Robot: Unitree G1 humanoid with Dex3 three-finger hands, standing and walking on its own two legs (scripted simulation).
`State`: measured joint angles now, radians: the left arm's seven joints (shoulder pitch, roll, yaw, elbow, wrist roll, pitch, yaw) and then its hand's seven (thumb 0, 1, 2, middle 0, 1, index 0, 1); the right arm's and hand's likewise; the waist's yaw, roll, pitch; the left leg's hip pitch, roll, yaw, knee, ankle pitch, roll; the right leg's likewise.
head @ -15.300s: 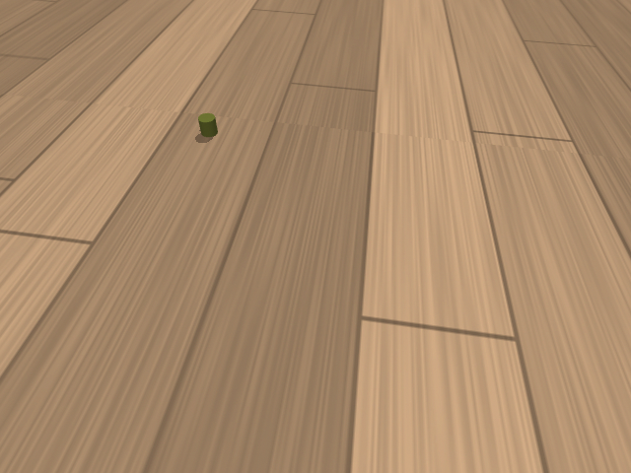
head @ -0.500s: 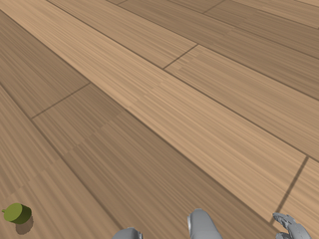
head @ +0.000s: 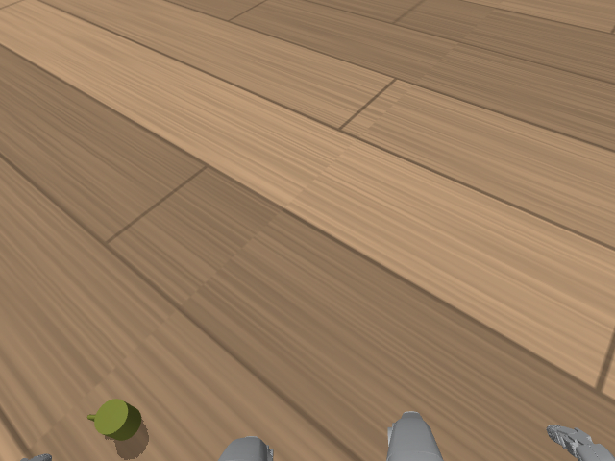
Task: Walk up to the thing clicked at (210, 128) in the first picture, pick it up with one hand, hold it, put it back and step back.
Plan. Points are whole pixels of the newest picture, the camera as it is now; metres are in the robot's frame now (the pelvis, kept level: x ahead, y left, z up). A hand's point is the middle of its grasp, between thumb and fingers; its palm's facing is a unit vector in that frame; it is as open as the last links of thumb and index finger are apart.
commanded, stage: walk up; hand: left
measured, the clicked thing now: (113, 419) +0.31 +0.60 -0.67
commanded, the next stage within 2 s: none
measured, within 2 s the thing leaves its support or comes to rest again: neither
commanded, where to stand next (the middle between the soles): -0.13 +0.52 m, yaw -19 degrees
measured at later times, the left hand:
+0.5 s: hand out of the picture +0.02 +0.49 -0.09, palm faces -0.13 -0.82 -0.56, open 7.4 cm
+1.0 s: hand out of the picture -0.06 +0.72 -0.10, palm faces -0.23 -0.80 -0.55, open 7.4 cm
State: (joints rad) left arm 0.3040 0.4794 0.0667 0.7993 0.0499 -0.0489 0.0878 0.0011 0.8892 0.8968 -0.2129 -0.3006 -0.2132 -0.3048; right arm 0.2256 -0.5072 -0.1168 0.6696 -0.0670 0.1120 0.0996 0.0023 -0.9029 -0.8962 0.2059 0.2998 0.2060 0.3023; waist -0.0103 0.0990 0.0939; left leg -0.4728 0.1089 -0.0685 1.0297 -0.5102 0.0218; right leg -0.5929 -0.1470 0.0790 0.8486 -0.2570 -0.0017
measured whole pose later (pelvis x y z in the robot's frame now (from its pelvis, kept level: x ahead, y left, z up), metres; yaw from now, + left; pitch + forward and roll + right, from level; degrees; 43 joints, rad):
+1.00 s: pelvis -0.19 +0.44 +0.01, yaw -12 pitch -2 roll -2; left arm 0.29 0.40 0.04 0.81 0.01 -0.05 0.10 0.00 0.90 0.90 -0.21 -0.30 -0.21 -0.30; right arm 0.21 -0.43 -0.07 0.67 -0.06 0.13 0.04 0.00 -0.90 -0.90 0.21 0.30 0.21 0.30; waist -0.03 0.12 0.20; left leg -0.55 -0.02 0.02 1.02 -0.49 0.04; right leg -0.43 0.04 -0.10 0.86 -0.40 -0.06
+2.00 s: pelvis -0.21 +0.57 +0.04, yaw -20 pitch -3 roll +0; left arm 0.11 0.37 0.03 0.89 0.01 -0.02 -0.01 0.00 0.90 0.90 -0.21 -0.30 -0.21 -0.30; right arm 0.26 -0.42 -0.03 0.92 0.01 -0.04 -0.01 0.00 -0.90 -0.90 0.20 0.30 0.20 0.30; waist -0.03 0.03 0.13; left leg -0.41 0.04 0.01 0.88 -0.44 0.01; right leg -0.33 -0.01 -0.01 0.72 -0.34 -0.01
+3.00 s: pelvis -0.20 +0.57 +0.07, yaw -19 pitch -2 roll +0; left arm 0.07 0.36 0.02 1.15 0.00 0.00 -0.02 0.00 0.90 0.90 -0.20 -0.30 -0.20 -0.30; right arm 0.06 -0.35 0.00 1.14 0.00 -0.01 0.02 0.00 -0.90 -0.90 0.21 0.30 0.21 0.30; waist 0.00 0.01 0.07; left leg -0.22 0.02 0.01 0.38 -0.14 -0.01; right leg -0.17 -0.02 -0.02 0.38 -0.18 0.01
